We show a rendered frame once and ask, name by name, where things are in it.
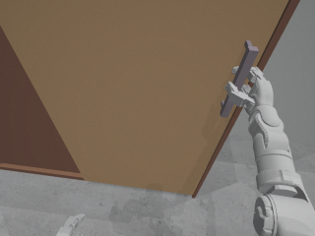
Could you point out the robot right hand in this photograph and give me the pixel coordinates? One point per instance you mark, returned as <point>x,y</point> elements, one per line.
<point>260,94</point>

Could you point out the wardrobe door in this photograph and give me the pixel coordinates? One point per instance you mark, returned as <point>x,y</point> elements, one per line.
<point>134,87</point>
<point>28,137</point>

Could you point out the robot right upper arm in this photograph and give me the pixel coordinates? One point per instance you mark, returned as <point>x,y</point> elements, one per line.
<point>276,215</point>

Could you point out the right robot forearm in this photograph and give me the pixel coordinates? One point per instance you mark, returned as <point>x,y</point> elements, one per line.
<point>276,172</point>

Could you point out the robot left hand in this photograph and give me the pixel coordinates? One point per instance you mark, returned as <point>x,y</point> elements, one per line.
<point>70,225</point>

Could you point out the handle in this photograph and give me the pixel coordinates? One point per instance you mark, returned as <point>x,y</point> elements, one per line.
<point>243,70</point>

